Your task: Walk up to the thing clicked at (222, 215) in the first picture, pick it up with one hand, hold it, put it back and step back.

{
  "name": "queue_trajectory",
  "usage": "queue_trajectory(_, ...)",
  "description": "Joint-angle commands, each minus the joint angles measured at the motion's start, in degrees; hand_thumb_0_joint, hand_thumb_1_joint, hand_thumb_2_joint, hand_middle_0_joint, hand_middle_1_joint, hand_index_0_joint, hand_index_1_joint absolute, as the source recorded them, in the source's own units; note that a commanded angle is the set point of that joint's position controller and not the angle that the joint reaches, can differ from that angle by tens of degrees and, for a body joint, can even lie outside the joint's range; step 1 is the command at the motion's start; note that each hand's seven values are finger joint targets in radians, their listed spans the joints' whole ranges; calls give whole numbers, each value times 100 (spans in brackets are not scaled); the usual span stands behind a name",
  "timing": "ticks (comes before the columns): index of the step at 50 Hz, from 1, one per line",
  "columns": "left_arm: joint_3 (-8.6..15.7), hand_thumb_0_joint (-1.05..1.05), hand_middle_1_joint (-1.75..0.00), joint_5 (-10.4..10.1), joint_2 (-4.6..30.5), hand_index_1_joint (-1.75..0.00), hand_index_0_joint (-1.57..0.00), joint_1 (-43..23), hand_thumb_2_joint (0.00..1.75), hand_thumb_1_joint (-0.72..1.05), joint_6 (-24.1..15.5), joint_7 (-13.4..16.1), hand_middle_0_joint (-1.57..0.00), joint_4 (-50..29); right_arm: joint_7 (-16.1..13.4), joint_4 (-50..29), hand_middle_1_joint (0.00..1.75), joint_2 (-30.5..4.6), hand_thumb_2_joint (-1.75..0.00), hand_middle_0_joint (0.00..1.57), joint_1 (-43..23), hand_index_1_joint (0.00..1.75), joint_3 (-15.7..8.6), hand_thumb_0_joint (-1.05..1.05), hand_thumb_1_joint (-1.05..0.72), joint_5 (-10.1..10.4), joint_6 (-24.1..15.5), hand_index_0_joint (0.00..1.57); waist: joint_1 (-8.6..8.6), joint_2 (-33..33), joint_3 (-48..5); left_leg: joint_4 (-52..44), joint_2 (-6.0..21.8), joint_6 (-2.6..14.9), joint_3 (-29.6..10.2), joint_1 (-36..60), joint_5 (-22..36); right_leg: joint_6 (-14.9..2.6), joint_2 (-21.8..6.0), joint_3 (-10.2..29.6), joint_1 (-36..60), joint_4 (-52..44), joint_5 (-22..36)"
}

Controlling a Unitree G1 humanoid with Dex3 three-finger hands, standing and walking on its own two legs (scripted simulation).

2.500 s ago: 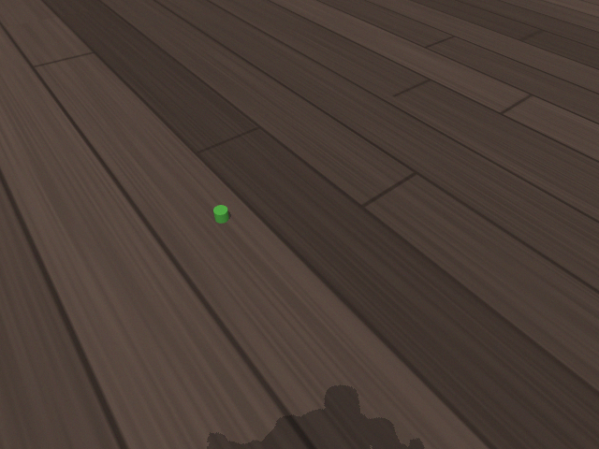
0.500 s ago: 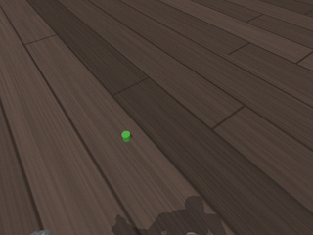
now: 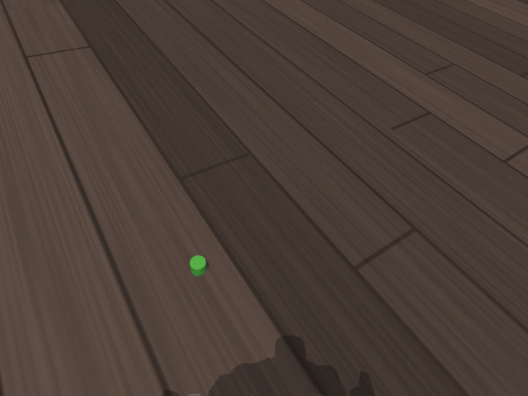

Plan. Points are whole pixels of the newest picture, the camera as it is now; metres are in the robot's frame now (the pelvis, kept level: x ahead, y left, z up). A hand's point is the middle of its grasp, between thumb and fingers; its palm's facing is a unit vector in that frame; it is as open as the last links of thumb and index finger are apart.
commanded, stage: walk up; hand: left
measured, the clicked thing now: (198, 265) +0.70 +0.21 -0.73
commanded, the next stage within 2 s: none
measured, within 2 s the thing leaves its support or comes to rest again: neither
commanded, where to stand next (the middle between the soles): +0.32 -0.03 m, yaw +0 degrees
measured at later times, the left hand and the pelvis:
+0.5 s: hand (129, 337) +0.23 +0.21 -0.10, palm faces -0.01 -0.90 -0.43, open 7.3 cm; pelvis +0.16 -0.06 +0.01, yaw +0 degrees
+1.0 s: hand (139, 310) +0.30 +0.22 -0.15, palm faces -0.04 -0.94 -0.34, open 7.3 cm; pelvis +0.23 -0.04 +0.01, yaw +1 degrees
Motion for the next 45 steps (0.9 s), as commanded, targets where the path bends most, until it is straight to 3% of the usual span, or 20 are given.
queue_trajectory(1, 382, 0, -30, -56, 1262, -30, -20, 233, 90, 90, -186, 57, -20, -368, -223, -381, 30, -1586, -90, 20, 547, 30, -430, 0, -90, 125, -139, 20, -213, 818, -206, -2210, 1674, 899, -2397, 1491, -147, -15, -263, 756, -1850, 862, 517)
queue_trajectory(4, 356, 0, -30, -66, 1097, -30, -20, 463, 90, 90, -126, -36, -20, -245, -215, -397, 30, -1533, -90, 20, 444, 30, -387, 0, -90, 134, -184, 20, -91, 1132, -295, -2089, 1300, 823, -1347, 1125, 761, 159, -325, 346, -1338, 241, 888)
queue_trajectory(8, 352, 0, -30, -12, 973, -30, -20, -45, 90, 90, -134, -121, -20, -431, -201, -472, 30, -1592, -90, 20, 586, 30, -414, 0, -90, 90, -165, 20, -225, 1260, -127, -2191, 1301, 1113, -1095, 1299, 574, 344, -497, 99, -1562, -799, 1145)
queue_trajectory(12, 383, 0, -30, -2, 917, -30, -20, -381, 90, 90, -206, -176, -20, -461, -164, -513, 30, -1675, -90, 20, 518, 30, -408, 0, -90, 82, -116, 20, -240, 1288, -18, -2031, 1183, 996, -887, 791, 283, 260, -432, -129, -898, -1799, 1635)
queue_trajectory(15, 418, 0, -30, -9, 925, -30, -20, -146, 90, 90, -263, -152, -20, -305, -151, -594, 30, -1649, -90, 20, 324, 30, -381, 0, -90, 107, -42, 20, -29, 1084, -167, -1502, 1146, 876, -858, 484, 98, 186, -177, -317, -95, -2268, 1715)
queue_trajectory(17, 517, 0, -30, 13, 1118, -30, -20, 534, 90, 90, -324, -81, -20, -47, -152, -657, 30, -1407, -90, 20, 228, 30, -290, 0, -90, 101, 24, 20, 339, 424, -498, -439, 927, 653, -728, -9, -248, 129, -79, -254, 1114, -2587, 1755)
queue_trajectory(18, 626, 0, -30, 48, 1384, -30, -20, 891, 90, 90, -383, -13, -20, 34, -152, -641, 30, -1082, -90, 20, 521, 30, -176, 0, -90, 100, 40, 20, 496, -593, -778, 892, 518, 483, -352, -411, -451, 50, -305, 199, 1783, -3057, 1107)
queue_trajectory(19, 746, 0, -30, 75, 1862, -30, -20, 1092, 90, 90, -440, 60, -20, -67, -145, -718, 30, -687, -90, 20, 763, 30, -33, 0, -90, 106, 48, 20, 506, -1805, -807, 2427, -188, 119, -30, -1362, -1642, -352, -1718, 2521, 2055, -3891, -3)
queue_trajectory(20, 706, 0, -30, 3, 1963, -30, -20, 799, 90, 90, -434, 57, -20, -186, -201, -574, 30, -1161, -90, 20, 742, 30, -160, 0, -90, 91, 130, 20, 422, -1069, -555, 2865, -263, 13, -561, -1726, -1657, -818, -2310, 3702, 1685, -4436, -500)
queue_trajectory(21, 691, 0, -30, -44, 2006, -30, -20, 528, 90, 90, -402, 54, -20, -279, -244, -463, 30, -1497, -90, 20, 657, 30, -253, 0, -90, 55, 152, 20, 345, -950, -265, 2998, -10, 6, -734, -1625, -1701, -1072, -2418, 3865, 1130, -4480, -625)
queue_trajectory(24, 533, 0, -30, -106, 1488, -30, -20, 49, 90, 90, -418, 118, -20, -359, -191, -117, 30, -1396, -90, 20, 780, 30, -250, 0, -90, 191, 194, 20, 33, -613, 7, 2664, 200, -14, -1075, -1255, -788, -467, -1522, 1887, 626, -4350, 866)
queue_trajectory(25, 511, 0, -30, -90, 1482, -30, -20, 11, 90, 90, -435, 122, -20, -360, -149, -79, 30, -1324, -90, 20, 834, 30, -240, 0, -90, 169, 225, 20, -17, -701, -51, 2539, 150, -22, -964, -1059, -597, -478, -1369, 1550, 485, -4310, 1185)
queue_trajectory(30, 439, 0, -30, -10, 1293, -30, -20, -79, 90, 90, -455, 176, -20, -550, -104, -90, 30, -1073, -90, 20, 658, 30, -226, 0, -90, 66, 317, 20, -21, -559, -167, 1470, 87, -260, -733, -700, -360, -841, -1256, 572, 364, -4001, 2815)
queue_trajectory(36, 318, 0, -30, -38, 1231, -30, -20, -120, 90, 90, -295, 278, -20, -427, -212, -48, 30, -800, -90, 20, 45, 30, -129, 0, -90, 65, 276, 20, 115, -577, -562, 135, -29, -194, -322, 264, 269, -727, -1233, 144, 343, -2870, 4904)
queue_trajectory(39, 221, 0, -30, -122, 1106, -30, -20, -393, 90, 90, -175, 312, -20, -495, -305, 175, 30, -1020, -90, 20, 418, 30, -194, 0, -90, 31, 199, 20, -203, -62, -923, -1075, -47, 62, -466, 1266, 1319, -377, -1020, 120, 6, -1830, 3836)
queue_trajectory(40, 141, 0, -30, -176, 855, -30, -20, -266, 90, 90, -153, 305, -20, -493, -338, 183, 30, -1389, -90, 20, 419, 30, -270, 0, -90, 2, 171, 20, -152, 799, -1131, -1173, 715, 276, -1285, 1651, 2339, -44, -583, -136, -311, -1287, 2821)
queue_trajectory(41, 60, 0, -30, -185, 644, -30, -20, 37, 90, 90, -133, 271, -20, -540, -316, 16, 30, -1633, -90, 20, 372, 30, -314, 0, -90, -13, 135, 20, -56, 1421, -1327, -1420, 1499, 768, -2643, 1996, 1681, 130, 74, -313, -942, -839, 515)
queue_trajectory(42, 136, 0, -30, -155, 935, -30, -20, 96, 90, 90, -58, 317, -20, -351, -292, 41, 30, -1873, -90, 20, 309, 30, -373, 0, -90, 71, 159, 20, -117, 1416, -1267, -1592, 1888, 1375, -3098, 1898, 670, 88, 61, -131, -1065, -391, -769)
queue_trajectory(43, 158, 0, -30, -68, 1086, -30, -20, -61, 90, 90, -44, 347, -20, -213, -301, 100, 30, -1869, -90, 20, 192, 30, -416, 0, -90, 57, 216, 20, -148, 1413, -959, -1785, 1939, 1528, -3300, 1432, -352, 90, -162, 61, -1112, -202, -865)
queue_trajectory(45, 202, 0, -30, -49, 1135, -30, -20, -192, 90, 90, -48, 289, -20, -108, -313, -32, 30, -1550, -90, 20, -168, 30, -276, 0, -90, 17, 269, 20, -116, 1289, -629, -1805, 1411, 1183, -2472, 865, -641, 115, -199, 188, -906, -676, -719)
